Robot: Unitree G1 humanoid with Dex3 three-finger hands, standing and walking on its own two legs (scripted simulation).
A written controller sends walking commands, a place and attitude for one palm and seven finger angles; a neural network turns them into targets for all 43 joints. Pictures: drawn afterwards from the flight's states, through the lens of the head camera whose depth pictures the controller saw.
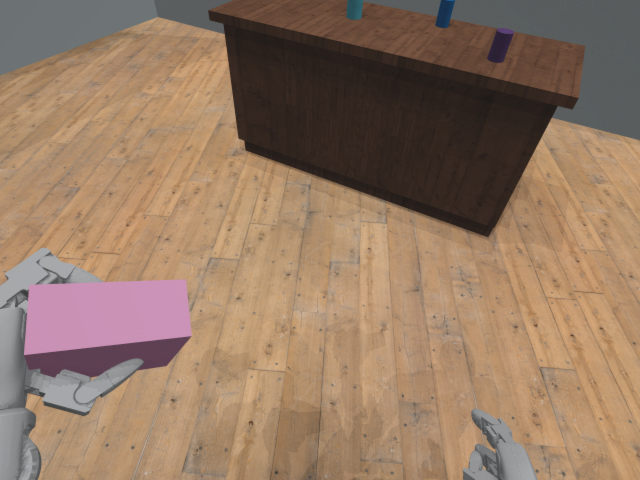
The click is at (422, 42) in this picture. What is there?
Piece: table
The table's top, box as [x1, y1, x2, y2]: [208, 0, 584, 109]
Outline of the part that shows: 208,10 210,20 572,109 578,98 584,51 583,45 514,32 504,60 501,63 495,63 489,61 486,57 497,28 450,19 449,25 446,28 440,28 434,24 436,16 367,2 363,2 362,16 358,20 348,19 345,16 347,0 233,0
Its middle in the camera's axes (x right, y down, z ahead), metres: +0.28 -0.84 +1.56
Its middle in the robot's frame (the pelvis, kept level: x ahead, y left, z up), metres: +1.74 -0.19 -0.07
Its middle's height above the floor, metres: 0.70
